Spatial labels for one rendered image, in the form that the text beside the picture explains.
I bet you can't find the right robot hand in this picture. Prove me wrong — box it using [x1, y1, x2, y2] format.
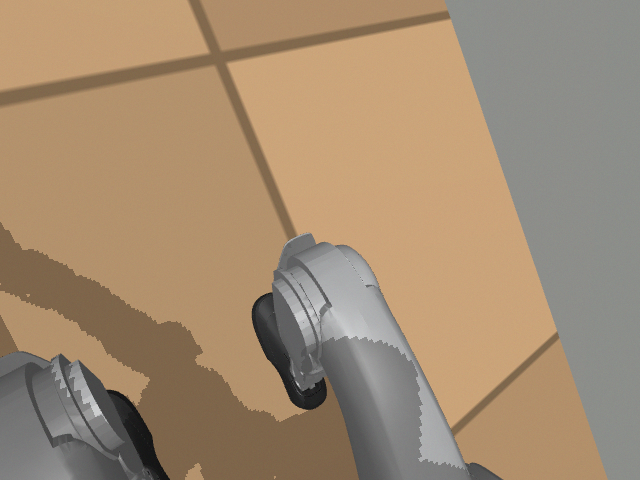
[465, 463, 503, 480]

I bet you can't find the right robot foot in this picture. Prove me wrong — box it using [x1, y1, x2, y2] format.
[252, 292, 327, 410]

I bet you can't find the left robot foot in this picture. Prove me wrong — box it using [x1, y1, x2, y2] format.
[106, 390, 170, 480]

